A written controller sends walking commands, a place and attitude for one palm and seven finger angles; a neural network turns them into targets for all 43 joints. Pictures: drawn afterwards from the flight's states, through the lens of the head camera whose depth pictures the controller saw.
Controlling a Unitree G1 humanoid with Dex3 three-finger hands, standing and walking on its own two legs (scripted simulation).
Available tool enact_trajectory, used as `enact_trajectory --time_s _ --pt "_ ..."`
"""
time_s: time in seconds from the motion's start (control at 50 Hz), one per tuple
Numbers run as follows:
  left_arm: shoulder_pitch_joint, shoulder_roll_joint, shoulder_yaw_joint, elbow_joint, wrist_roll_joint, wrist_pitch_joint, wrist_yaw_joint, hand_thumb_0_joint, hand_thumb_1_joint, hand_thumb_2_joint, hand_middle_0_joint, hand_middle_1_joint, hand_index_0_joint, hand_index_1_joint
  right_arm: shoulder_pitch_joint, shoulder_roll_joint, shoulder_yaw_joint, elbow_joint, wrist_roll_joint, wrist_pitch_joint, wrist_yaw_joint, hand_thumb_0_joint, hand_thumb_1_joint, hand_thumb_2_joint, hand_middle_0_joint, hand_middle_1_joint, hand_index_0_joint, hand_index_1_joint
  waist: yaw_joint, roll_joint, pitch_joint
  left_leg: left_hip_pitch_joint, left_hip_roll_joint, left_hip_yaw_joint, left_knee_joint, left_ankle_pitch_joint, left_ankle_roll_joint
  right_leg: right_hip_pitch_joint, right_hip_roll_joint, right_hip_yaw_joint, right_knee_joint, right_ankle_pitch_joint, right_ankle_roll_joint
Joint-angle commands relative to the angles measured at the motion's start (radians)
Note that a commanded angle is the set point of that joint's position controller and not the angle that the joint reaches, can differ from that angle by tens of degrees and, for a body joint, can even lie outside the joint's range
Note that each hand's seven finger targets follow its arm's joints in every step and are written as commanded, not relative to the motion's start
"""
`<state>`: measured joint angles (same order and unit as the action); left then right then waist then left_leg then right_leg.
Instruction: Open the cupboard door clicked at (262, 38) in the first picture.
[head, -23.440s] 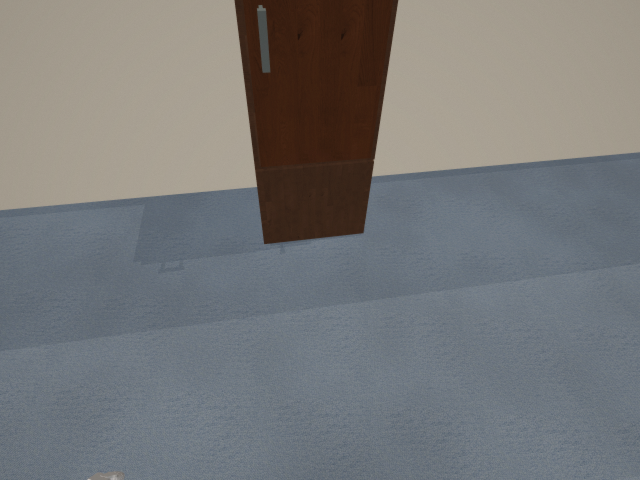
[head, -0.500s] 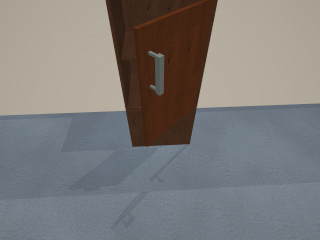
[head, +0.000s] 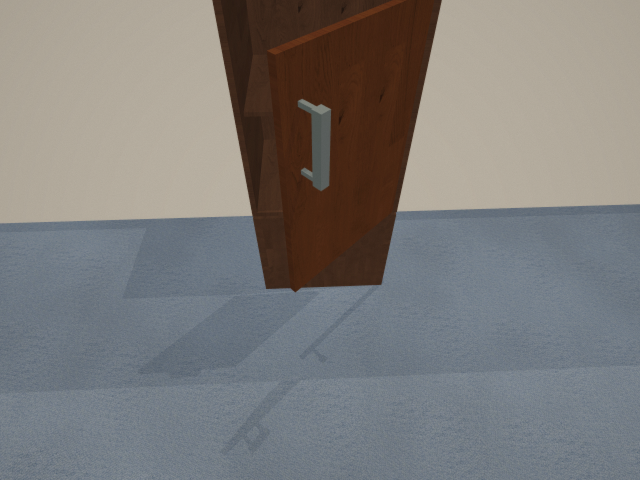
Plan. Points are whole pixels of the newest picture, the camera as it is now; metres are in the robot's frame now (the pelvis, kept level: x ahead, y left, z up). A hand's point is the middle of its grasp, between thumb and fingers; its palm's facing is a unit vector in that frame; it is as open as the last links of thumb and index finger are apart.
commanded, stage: look to check the result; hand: left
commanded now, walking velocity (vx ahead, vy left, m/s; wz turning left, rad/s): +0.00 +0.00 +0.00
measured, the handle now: (312, 146) +0.61 +0.05 +0.08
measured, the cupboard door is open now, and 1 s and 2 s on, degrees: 43 43 43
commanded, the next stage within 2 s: walk to a spot facing it in 0.18 s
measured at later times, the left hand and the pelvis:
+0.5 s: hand out of the picture +0.02 +0.17 -0.18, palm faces +0.01 -0.98 -0.20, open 7.4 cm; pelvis +0.01 +0.00 +0.00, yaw -3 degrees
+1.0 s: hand out of the picture +0.11 +0.15 -0.16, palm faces -0.24 -0.92 -0.30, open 7.4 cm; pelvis +0.01 -0.04 +0.00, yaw -19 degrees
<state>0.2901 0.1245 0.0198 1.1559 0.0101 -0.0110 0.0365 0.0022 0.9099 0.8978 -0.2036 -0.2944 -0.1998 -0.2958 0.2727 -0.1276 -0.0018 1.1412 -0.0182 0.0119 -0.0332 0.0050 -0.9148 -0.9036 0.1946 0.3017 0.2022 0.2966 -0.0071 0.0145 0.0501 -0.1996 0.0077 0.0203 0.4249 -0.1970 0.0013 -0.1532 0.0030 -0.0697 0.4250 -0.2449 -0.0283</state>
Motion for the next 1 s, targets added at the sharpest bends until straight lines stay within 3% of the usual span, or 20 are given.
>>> enact_trajectory --time_s 0.0,0.28,0.32,0.46,0.5,0.54,0.6,0.62,0.64,0.66,0.7,0.72,0.74,0.76,0.78,0.8,0.82,0.86,0.88,0.98 --pt "0.068 0.107 0.013 -0.019 -0.004 -0.010 0.003 0.000 0.900 0.900 -0.200 -0.300 -0.200 -0.300 0.072 -0.089 -0.014 -0.012 -0.004 -0.010 -0.005 0.000 -0.900 -0.900 0.200 0.300 0.200 0.300 -0.002 -0.007 0.033 0.011 0.079 -0.067 -0.074 0.068 0.026 -0.058 -0.108 0.108 -0.117 0.039 -0.018" --pt "0.043 0.127 0.015 -0.024 -0.005 -0.014 0.002 0.000 0.900 0.900 -0.200 -0.300 -0.200 -0.300 0.046 -0.109 -0.012 -0.006 -0.002 -0.016 -0.007 0.000 -0.900 -0.900 0.200 0.300 0.200 0.300 0.002 -0.005 0.022 0.026 0.087 -0.070 -0.085 0.136 0.026 -0.007 -0.113 0.096 -0.115 0.136 -0.016" --pt "0.052 0.113 0.018 -0.025 -0.005 -0.004 0.002 0.000 0.900 0.900 -0.200 -0.300 -0.200 -0.300 0.049 -0.097 -0.015 -0.008 -0.003 -0.008 -0.012 0.000 -0.900 -0.900 0.200 0.300 0.200 0.300 0.001 0.000 0.028 0.041 0.094 -0.050 -0.060 0.121 0.022 -0.039 -0.111 0.116 -0.104 0.151 -0.017" --pt "0.001 0.163 0.067 -0.101 0.007 0.031 -0.012 0.000 0.900 0.900 -0.200 -0.300 -0.200 -0.300 0.018 -0.144 -0.058 -0.085 -0.004 0.014 -0.022 0.000 -0.900 -0.900 0.200 0.300 0.200 0.300 -0.003 -0.029 0.014 0.006 0.128 0.002 0.023 0.014 0.021 -0.118 -0.104 0.184 -0.015 0.175 -0.036" --pt "-0.012 0.170 0.074 -0.123 0.009 0.035 -0.017 0.000 0.900 0.900 -0.200 -0.300 -0.200 -0.300 0.001 -0.156 -0.067 -0.110 -0.005 0.014 -0.021 0.000 -0.900 -0.900 0.200 0.300 0.200 0.300 -0.003 -0.006 0.015 0.006 0.139 0.004 0.028 -0.018 0.023 -0.154 -0.094 0.205 0.006 0.164 -0.037" --pt "-0.020 0.168 0.079 -0.145 0.010 0.038 -0.021 0.000 0.900 0.900 -0.200 -0.300 -0.200 -0.300 -0.007 -0.171 -0.075 -0.135 -0.005 0.013 -0.021 0.000 -0.900 -0.900 0.200 0.300 0.200 0.300 -0.002 0.010 -0.008 0.017 0.167 -0.014 0.016 -0.053 0.034 -0.185 -0.067 0.206 0.043 0.128 -0.033" --pt "-0.042 0.158 0.082 -0.182 0.012 0.041 -0.030 0.000 0.900 0.900 -0.200 -0.300 -0.200 -0.300 -0.006 -0.213 -0.089 -0.159 -0.008 0.007 -0.023 0.000 -0.900 -0.900 0.200 0.300 0.200 0.300 -0.003 0.115 -0.030 0.039 0.266 -0.088 -0.055 -0.055 0.081 -0.233 -0.005 0.147 0.199 0.091 -0.009" --pt "-0.041 0.147 0.082 -0.190 0.013 0.044 -0.034 0.000 0.900 0.900 -0.200 -0.300 -0.200 -0.300 -0.011 -0.230 -0.094 -0.168 -0.011 0.004 -0.023 0.000 -0.900 -0.900 0.200 0.300 0.200 0.300 0.002 0.178 -0.038 0.035 0.325 -0.124 -0.094 -0.024 0.115 -0.247 0.014 0.106 0.304 -0.035 0.000" --pt "-0.048 0.138 0.083 -0.202 0.015 0.048 -0.037 0.000 0.900 0.900 -0.200 -0.300 -0.200 -0.300 -0.011 -0.236 -0.098 -0.179 -0.012 0.001 -0.021 0.000 -0.900 -0.900 0.200 0.300 0.200 0.300 0.003 0.197 -0.048 0.037 0.380 -0.142 -0.119 0.021 0.153 -0.256 0.010 0.064 0.410 -0.182 0.012" --pt "-0.065 0.138 0.085 -0.216 0.016 0.053 -0.040 0.000 0.900 0.900 -0.200 -0.300 -0.200 -0.300 -0.019 -0.242 -0.098 -0.188 -0.017 0.000 -0.020 0.000 -0.900 -0.900 0.200 0.300 0.200 0.300 -0.001 0.191 -0.028 0.001 0.408 -0.139 -0.134 0.042 0.175 -0.262 -0.008 0.059 0.476 -0.263 0.017" --pt "-0.044 0.126 0.085 -0.224 0.014 0.046 -0.046 0.000 0.900 0.900 -0.200 -0.300 -0.200 -0.300 -0.066 -0.242 -0.093 -0.211 -0.024 -0.002 -0.018 0.000 -0.900 -0.900 0.200 0.300 0.200 0.300 0.032 0.136 -0.020 -0.015 0.380 -0.047 -0.050 0.181 0.145 -0.207 -0.033 0.056 0.371 -0.235 0.013" --pt "0.001 0.130 0.087 -0.215 0.013 0.041 -0.047 0.000 0.900 0.900 -0.200 -0.300 -0.200 -0.300 -0.083 -0.246 -0.094 -0.220 -0.021 0.000 -0.017 0.000 -0.900 -0.900 0.200 0.300 0.200 0.300 0.051 0.100 -0.046 -0.013 0.341 0.015 0.037 0.211 0.108 -0.138 -0.025 0.034 0.253 -0.134 0.015" --pt "0.050 0.157 0.094 -0.202 0.017 0.034 -0.044 0.000 0.900 0.900 -0.200 -0.300 -0.200 -0.300 -0.101 -0.240 -0.096 -0.231 -0.012 0.006 -0.014 0.000 -0.900 -0.900 0.200 0.300 0.200 0.300 0.075 -0.003 -0.052 -0.063 0.271 0.077 0.170 0.132 0.052 -0.060 -0.031 0.071 0.080 0.061 0.008" --pt "0.071 0.269 0.113 -0.203 0.029 0.021 -0.029 0.000 0.900 0.900 -0.200 -0.300 -0.200 -0.300 -0.100 -0.178 -0.091 -0.261 0.003 0.013 -0.009 0.000 -0.900 -0.900 0.200 0.300 0.200 0.300 0.077 -0.301 -0.058 -0.258 0.114 0.172 0.408 -0.179 -0.028 0.051 -0.251 0.429 -0.094 0.298 -0.062" --pt "0.089 0.323 0.116 -0.201 0.015 0.023 -0.022 0.000 0.900 0.900 -0.200 -0.300 -0.200 -0.300 -0.138 -0.175 -0.088 -0.283 0.004 0.023 -0.001 0.000 -0.900 -0.900 0.200 0.300 0.200 0.300 0.097 -0.315 -0.032 -0.339 0.033 0.086 0.604 -0.441 -0.046 0.026 -0.355 0.553 -0.123 0.435 -0.154" --pt "0.076 0.295 0.117 -0.207 0.014 0.024 -0.011 0.000 0.900 0.900 -0.200 -0.300 -0.200 -0.300 -0.170 -0.176 -0.090 -0.280 0.001 0.030 -0.004 0.000 -0.900 -0.900 0.200 0.300 0.200 0.300 0.087 -0.250 -0.023 -0.381 0.044 -0.017 0.700 -0.398 -0.038 0.025 -0.312 0.567 -0.110 0.413 -0.163" --pt "0.027 0.275 0.111 -0.219 0.012 0.024 -0.006 0.000 0.900 0.900 -0.200 -0.300 -0.200 -0.300 -0.182 -0.176 -0.092 -0.282 0.003 0.029 -0.003 0.000 -0.900 -0.900 0.200 0.300 0.200 0.300 0.061 -0.200 -0.003 -0.418 0.054 -0.049 0.741 -0.330 -0.042 0.044 -0.276 0.534 -0.071 0.450 -0.165" --pt "0.000 0.250 0.104 -0.236 0.008 0.017 0.001 0.000 0.900 0.900 -0.200 -0.300 -0.200 -0.300 -0.169 -0.162 -0.085 -0.272 0.002 0.027 0.000 0.000 -0.900 -0.900 0.200 0.300 0.200 0.300 0.044 -0.096 -0.065 -0.406 0.063 -0.053 0.745 -0.240 -0.056 0.104 -0.235 0.458 -0.033 0.515 -0.158" --pt "0.006 0.247 0.103 -0.240 0.007 0.014 0.001 0.000 0.900 0.900 -0.200 -0.300 -0.200 -0.300 -0.167 -0.156 -0.083 -0.274 0.003 0.028 0.000 0.000 -0.900 -0.900 0.200 0.300 0.200 0.300 0.042 -0.081 -0.091 -0.399 0.058 -0.052 0.732 -0.220 -0.061 0.131 -0.220 0.437 -0.022 0.561 -0.148" --pt "0.037 0.252 0.105 -0.245 0.009 0.016 0.000 0.000 0.900 0.900 -0.200 -0.300 -0.200 -0.300 -0.208 -0.156 -0.080 -0.297 0.006 0.035 -0.004 0.000 -0.900 -0.900 0.200 0.300 0.200 0.300 0.050 -0.105 -0.092 -0.391 0.035 -0.058 0.669 -0.200 -0.070 0.142 -0.187 0.449 -0.026 0.589 -0.135"
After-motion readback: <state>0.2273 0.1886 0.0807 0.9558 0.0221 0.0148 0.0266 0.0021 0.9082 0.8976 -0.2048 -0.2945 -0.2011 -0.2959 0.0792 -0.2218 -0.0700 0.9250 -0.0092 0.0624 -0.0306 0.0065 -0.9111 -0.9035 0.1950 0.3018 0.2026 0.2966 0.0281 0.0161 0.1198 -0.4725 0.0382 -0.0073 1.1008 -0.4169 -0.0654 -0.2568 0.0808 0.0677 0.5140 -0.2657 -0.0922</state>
